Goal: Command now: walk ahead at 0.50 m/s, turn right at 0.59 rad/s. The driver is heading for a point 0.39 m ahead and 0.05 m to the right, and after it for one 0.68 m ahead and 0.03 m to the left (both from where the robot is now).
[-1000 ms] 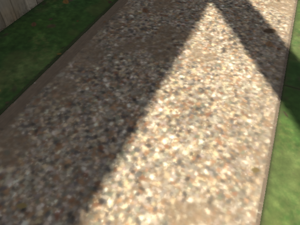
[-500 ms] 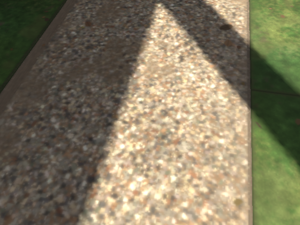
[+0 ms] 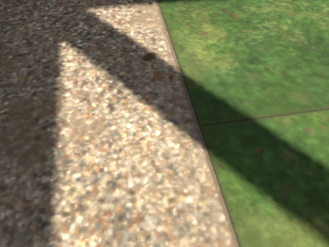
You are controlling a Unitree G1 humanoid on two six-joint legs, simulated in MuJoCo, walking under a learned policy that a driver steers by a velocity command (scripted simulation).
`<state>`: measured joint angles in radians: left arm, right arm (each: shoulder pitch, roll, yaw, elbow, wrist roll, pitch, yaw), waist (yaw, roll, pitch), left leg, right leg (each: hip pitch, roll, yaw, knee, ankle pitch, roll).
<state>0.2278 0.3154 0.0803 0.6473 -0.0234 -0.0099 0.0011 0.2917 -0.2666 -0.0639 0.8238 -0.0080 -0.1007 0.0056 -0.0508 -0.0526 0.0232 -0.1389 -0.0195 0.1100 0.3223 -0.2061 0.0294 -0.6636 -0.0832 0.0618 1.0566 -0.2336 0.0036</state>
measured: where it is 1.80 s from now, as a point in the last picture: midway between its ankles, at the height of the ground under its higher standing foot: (187, 204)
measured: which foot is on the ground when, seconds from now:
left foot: down 0.00-0.26, up 0.28-0.78, down 0.80-1.00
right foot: up 0.00-0.24, down 0.26-0.80, up 0.82-1.00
